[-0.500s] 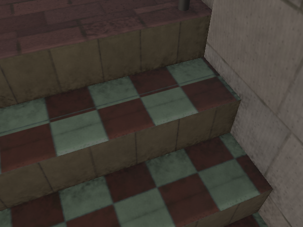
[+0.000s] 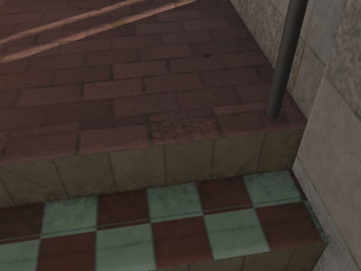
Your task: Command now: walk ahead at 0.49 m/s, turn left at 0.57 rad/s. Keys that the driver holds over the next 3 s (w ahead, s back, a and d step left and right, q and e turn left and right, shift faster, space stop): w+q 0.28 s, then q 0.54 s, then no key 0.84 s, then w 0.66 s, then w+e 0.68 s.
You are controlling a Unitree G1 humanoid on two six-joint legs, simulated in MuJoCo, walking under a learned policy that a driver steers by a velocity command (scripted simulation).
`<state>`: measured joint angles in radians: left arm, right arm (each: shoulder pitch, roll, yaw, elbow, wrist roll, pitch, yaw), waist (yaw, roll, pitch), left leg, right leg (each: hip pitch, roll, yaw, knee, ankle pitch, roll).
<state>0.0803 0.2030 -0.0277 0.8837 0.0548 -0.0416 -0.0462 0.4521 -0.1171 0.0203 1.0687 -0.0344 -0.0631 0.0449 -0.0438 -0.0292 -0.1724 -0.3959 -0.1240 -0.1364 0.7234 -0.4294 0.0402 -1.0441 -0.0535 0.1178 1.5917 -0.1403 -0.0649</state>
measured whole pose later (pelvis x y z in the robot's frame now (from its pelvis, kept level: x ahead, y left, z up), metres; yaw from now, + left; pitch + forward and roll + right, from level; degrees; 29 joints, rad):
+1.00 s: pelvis +0.30 -0.04 +0.20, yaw +35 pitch +4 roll -3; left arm 0.09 0.22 -0.03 0.58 0.05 -0.02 0.05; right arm 0.40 -0.24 0.03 0.77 -0.01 -0.14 -0.02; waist -0.06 0.06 -0.07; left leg -0.42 -0.07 -0.22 0.63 -0.27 0.01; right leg -1.07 0.02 0.08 2.11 -0.54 0.07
